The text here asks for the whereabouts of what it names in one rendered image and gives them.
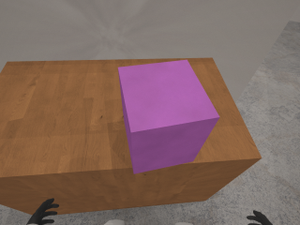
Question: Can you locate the robot left hand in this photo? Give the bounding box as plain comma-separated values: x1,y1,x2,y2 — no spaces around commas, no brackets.
26,198,59,225

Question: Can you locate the pedestal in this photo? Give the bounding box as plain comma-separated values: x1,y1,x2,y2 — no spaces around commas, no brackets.
0,57,262,216

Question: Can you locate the robot right hand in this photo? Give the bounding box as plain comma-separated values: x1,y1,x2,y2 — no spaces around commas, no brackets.
247,210,273,225

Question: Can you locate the carton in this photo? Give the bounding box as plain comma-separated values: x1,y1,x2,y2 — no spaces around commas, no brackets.
118,60,219,174

